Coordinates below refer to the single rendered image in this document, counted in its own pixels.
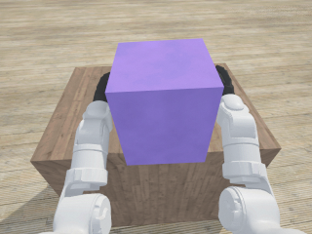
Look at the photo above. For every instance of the carton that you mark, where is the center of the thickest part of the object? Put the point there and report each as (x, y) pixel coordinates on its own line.
(164, 97)

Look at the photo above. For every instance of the left robot hand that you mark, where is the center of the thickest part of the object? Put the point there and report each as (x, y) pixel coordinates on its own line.
(101, 87)

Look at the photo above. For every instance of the right robot hand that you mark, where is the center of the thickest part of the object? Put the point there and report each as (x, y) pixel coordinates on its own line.
(226, 80)

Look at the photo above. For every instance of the pedestal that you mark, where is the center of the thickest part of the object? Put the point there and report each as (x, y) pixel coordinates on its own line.
(142, 194)

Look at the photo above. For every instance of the robot right upper arm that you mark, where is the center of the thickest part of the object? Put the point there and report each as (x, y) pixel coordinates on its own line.
(248, 210)

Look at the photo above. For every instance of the left robot forearm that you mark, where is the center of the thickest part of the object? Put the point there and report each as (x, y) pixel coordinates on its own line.
(88, 166)

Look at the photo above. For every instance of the right robot forearm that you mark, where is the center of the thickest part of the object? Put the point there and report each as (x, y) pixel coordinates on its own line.
(242, 162)

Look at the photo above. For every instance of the robot left upper arm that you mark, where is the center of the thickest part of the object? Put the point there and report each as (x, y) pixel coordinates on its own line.
(83, 214)

